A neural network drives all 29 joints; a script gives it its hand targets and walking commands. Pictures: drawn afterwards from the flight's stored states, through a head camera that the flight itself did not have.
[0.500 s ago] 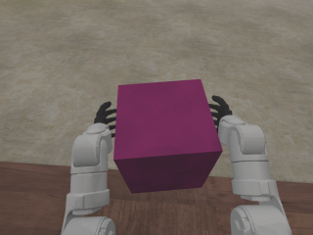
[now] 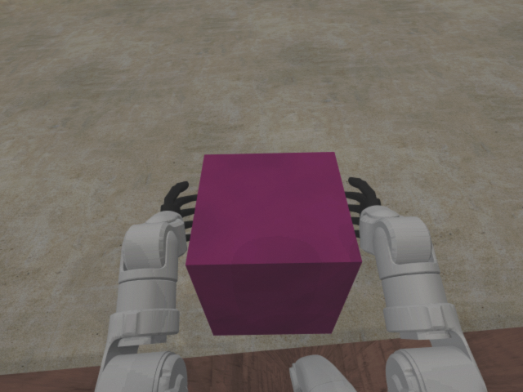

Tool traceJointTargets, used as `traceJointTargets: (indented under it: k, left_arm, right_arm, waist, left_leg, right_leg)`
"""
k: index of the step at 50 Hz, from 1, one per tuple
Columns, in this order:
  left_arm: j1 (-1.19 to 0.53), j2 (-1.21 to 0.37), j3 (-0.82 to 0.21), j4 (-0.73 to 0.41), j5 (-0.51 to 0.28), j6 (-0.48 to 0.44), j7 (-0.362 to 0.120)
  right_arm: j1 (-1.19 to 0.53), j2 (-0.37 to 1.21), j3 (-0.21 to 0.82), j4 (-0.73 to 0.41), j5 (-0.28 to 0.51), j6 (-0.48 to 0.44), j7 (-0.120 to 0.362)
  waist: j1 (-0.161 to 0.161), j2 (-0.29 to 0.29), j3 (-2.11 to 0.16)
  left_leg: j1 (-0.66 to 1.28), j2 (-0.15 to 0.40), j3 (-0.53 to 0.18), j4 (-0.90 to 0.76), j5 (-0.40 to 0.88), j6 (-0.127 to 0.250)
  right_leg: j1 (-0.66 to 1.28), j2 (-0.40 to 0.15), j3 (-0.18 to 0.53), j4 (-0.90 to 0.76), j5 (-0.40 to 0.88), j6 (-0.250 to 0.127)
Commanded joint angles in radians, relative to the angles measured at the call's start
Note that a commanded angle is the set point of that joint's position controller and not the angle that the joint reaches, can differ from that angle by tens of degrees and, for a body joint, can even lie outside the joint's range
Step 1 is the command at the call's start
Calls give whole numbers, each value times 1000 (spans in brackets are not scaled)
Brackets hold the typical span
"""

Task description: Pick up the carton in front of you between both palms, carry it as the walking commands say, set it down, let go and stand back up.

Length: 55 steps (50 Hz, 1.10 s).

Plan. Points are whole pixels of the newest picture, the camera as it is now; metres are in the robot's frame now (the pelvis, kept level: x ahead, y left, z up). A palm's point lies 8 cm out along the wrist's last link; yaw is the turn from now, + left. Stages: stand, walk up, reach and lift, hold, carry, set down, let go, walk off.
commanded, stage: carry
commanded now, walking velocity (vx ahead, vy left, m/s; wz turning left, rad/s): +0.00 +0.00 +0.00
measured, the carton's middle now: (270, 248) +0.34 -0.04 +0.02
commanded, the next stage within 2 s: none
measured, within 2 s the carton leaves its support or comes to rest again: neither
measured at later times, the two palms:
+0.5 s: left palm (197, 158) +0.78 +0.11 -0.13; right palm (295, 143) +0.79 -0.19 -0.14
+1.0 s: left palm (216, 120) +1.14 +0.05 -0.25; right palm (290, 110) +1.13 -0.25 -0.26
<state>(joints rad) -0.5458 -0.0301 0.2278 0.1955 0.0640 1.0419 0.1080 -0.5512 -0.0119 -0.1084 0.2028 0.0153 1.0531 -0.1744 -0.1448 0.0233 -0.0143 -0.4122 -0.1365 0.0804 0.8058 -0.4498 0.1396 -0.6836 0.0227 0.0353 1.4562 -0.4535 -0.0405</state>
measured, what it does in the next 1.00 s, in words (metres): goes down: right foot 0.17 m lower, then left foot 0.17 m lower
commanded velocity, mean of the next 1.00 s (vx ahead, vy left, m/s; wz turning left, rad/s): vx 0.00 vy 0.00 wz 0.00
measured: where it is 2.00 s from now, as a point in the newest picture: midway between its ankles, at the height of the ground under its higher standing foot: (270, 275)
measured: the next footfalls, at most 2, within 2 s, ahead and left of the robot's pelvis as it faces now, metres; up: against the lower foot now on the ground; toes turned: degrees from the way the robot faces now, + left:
right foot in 0.24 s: +0.37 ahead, -0.11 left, -0.17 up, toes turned -2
left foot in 0.62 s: +0.78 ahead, -0.01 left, -0.33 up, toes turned +1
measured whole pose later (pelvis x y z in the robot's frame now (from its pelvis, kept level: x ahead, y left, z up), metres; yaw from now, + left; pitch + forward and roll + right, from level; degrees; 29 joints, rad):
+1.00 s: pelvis +0.79 -0.09 -0.31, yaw -1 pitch +6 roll +0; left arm -0.39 -0.11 0.20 -0.06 0.08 0.95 0.13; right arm -0.46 0.02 -0.15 0.02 0.03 0.95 -0.15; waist -0.04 0.03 0.06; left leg -0.44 -0.06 0.02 0.84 -0.50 0.03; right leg -0.53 0.04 -0.02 0.61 -0.18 -0.06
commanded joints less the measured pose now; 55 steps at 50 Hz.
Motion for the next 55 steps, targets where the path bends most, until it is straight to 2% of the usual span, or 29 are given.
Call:
traceJointTargets:
  k: [1, 2, 3, 5, 9, 10, 11, 12, 13, 14, 15, 16, 18, 21, 23, 27, 29, 30, 31, 32, 33, 35, 36, 38, 44, 46, 48, 50, 55]
  left_arm:
    - [-530, -914, -507, -82, -240, -29, -203]
    - [-559, -937, -535, -112, -253, -37, -204]
    - [-612, -955, -577, -152, -272, -47, -207]
    - [-631, -1003, -615, -175, -299, -60, -204]
    - [-637, -964, -696, -285, -349, -45, -180]
    - [-620, -956, -714, -298, -349, -36, -179]
    - [-582, -918, -716, -278, -355, -28, -178]
    - [-577, -931, -733, -282, -376, -19, -189]
    - [-583, -926, -741, -241, -404, -7, -195]
    - [-556, -929, -736, -190, -426, 4, -198]
    - [-608, -960, -758, -198, -456, 4, -207]
    - [-640, -984, -776, -197, -481, -2, -216]
    - [-743, -1065, -805, -219, -530, -15, -232]
    - [-750, -1131, -814, -198, -572, -39, -245]
    - [-708, -1150, -797, -205, -561, -49, -244]
    - [-612, -1109, -791, -221, -551, -62, -236]
    - [-553, -1066, -785, -211, -515, -57, -225]
    - [-529, -1040, -786, -204, -505, -49, -221]
    - [-539, -1022, -768, -203, -479, -44, -215]
    - [-545, -993, -746, -206, -466, -19, -209]
    - [-479, -952, -721, -178, -440, 2, -198]
    - [-471, -968, -698, -207, -417, -3, -183]
    - [-486, -957, -686, -249, -383, -16, -178]
    - [-549, -980, -679, -326, -353, -41, -173]
    - [-445, -956, -734, -366, -296, -90, -169]
    - [-403, -958, -766, -353, -297, -97, -184]
    - [-385, -928, -788, -317, -307, -94, -197]
    - [-377, -958, -817, -325, -351, -86, -207]
    - [-495, -980, -861, -363, -440, -47, -228]
  right_arm:
    - [-784, 1213, 690, -138, 507, -43, 301]
    - [-790, 1232, 686, -143, 508, -58, 305]
    - [-785, 1257, 682, -153, 517, -65, 309]
    - [-766, 1245, 674, -158, 507, -67, 311]
    - [-613, 1189, 640, -141, 452, -80, 288]
    - [-592, 1157, 625, -141, 435, -80, 281]
    - [-554, 1144, 631, -154, 416, -74, 280]
    - [-553, 1123, 607, -165, 376, -75, 274]
    - [-564, 1066, 584, -153, 343, -53, 264]
    - [-521, 1012, 525, -115, 292, -32, 253]
    - [-513, 970, 488, -114, 252, -22, 246]
    - [-491, 952, 474, -119, 227, -18, 242]
    - [-541, 961, 461, -144, 209, -30, 247]
    - [-562, 1020, 507, -168, 235, -54, 253]
    - [-576, 1048, 529, -206, 228, -66, 249]
    - [-587, 1006, 595, -314, 246, -69, 226]
    - [-587, 971, 616, -349, 264, -51, 224]
    - [-571, 952, 624, -345, 267, -41, 227]
    - [-567, 924, 618, -336, 271, -29, 235]
    - [-521, 883, 601, -285, 264, -20, 236]
    - [-415, 902, 595, -197, 270, -10, 238]
    - [-435, 974, 629, -235, 325, -16, 245]
    - [-504, 1043, 668, -279, 364, -28, 251]
    - [-642, 1132, 720, -378, 430, -54, 265]
    - [-582, 1147, 792, -381, 457, -103, 284]
    - [-522, 1122, 797, -350, 426, -111, 287]
    - [-479, 1096, 770, -312, 398, -99, 290]
    - [-471, 1070, 744, -315, 370, -86, 286]
    - [-396, 1017, 656, -269, 282, -59, 266]
  waist:
    - [87, 71, -396]
    - [113, 94, -432]
    - [51, -54, -406]
    - [13, -89, -355]
    - [38, 115, -279]
    - [175, 195, -444]
    - [268, 43, -475]
    - [315, -152, -386]
    - [263, -216, -387]
    - [229, -162, -383]
    - [215, -55, -353]
    - [220, -59, -414]
    - [198, 40, -319]
    - [212, -46, -348]
    - [279, 19, -324]
    - [259, -163, -352]
    - [210, -141, -348]
    - [125, -72, -384]
    - [101, 54, -352]
    - [70, 211, -505]
    - [26, 206, -601]
    - [23, 47, -723]
    - [37, 12, -765]
    - [52, -48, -658]
    - [95, 120, -651]
    - [127, 64, -641]
    - [174, -228, -699]
    - [188, -199, -677]
    - [171, -124, -583]
  left_leg:
    - [172, 410, -576, -160, 697, 198]
    - [172, 419, -574, -75, 691, 164]
    - [290, 294, -517, 65, 412, 133]
    - [256, 200, -369, 135, 198, 109]
    - [69, 117, -156, 275, 262, 1]
    - [25, 193, -114, 457, 486, -18]
    - [-39, 192, -74, 660, 677, -69]
    - [-275, 84, -57, 1071, 104, -103]
    - [-528, -1, -105, 1250, -282, -127]
    - [-590, 71, -165, 1078, -175, -113]
    - [-625, 122, -196, 880, -37, -101]
    - [-659, 162, -211, 848, -26, -103]
    - [-515, 180, -176, 490, 39, -119]
    - [-454, 192, -120, 442, 314, -109]
    - [-468, 130, -23, 55, 697, -109]
    - [37, 51, 68, -307, 1043, -82]
    - [147, 112, 19, -520, 1120, -61]
    - [320, 145, 18, -623, 1150, -70]
    - [484, 271, -49, -607, 1383, -32]
    - [981, 529, -321, -130, 2113, 143]
    - [1121, 584, -447, -85, 2119, 208]
    - [1097, 521, -472, -141, 1462, 192]
    - [956, 486, -472, -156, 1348, 204]
    - [687, 405, -390, -236, 1244, 188]
    - [476, 256, -131, -146, 1288, 66]
    - [274, 217, -94, -54, 947, -10]
    - [-129, 105, -87, 118, 25, -137]
    - [-219, 114, -125, 127, -199, -147]
    - [61, 94, -53, -265, 120, -162]
  right_leg:
    - [20, -29, -19, -216, 275, -18]
    - [36, -45, 15, -157, 366, -33]
    - [-144, -47, 44, -349, 586, -33]
    - [-64, -20, -43, -641, 806, -10]
    - [393, 18, -160, -1001, 945, 3]
    - [676, 40, -218, -796, 1027, -20]
    - [823, 41, -186, -877, 866, -32]
    - [915, -51, -55, -936, 722, -118]
    - [1038, -233, 183, -702, 1123, -162]
    - [1004, -291, 385, -774, 958, -202]
    - [925, -270, 404, -777, 726, -200]
    - [900, -343, 564, -781, 548, -277]
    - [601, -309, 584, -818, 538, -305]
    - [580, -252, 415, -727, 717, -218]
    - [613, -47, 196, -579, 418, -157]
    - [428, 37, 4, -418, 408, -88]
    - [496, -8, 8, -275, 524, -52]
    - [476, -10, -26, -159, 583, -13]
    - [324, 89, -64, 148, 13, 29]
    - [-89, 131, -5, 405, -462, 105]
    - [-290, 89, 60, 409, -434, 86]
    - [-344, -5, 75, 174, -160, 24]
    - [-255, -37, 62, 82, -71, 10]
    - [-92, -44, 33, -230, -18, 12]
    - [268, 43, -120, -831, 379, 3]
    - [557, -18, -66, -1013, 717, -52]
    - [985, -353, 275, -812, 1708, -289]
    - [1035, -363, 297, -858, 1596, -289]
    - [809, -223, 120, -877, 1337, -123]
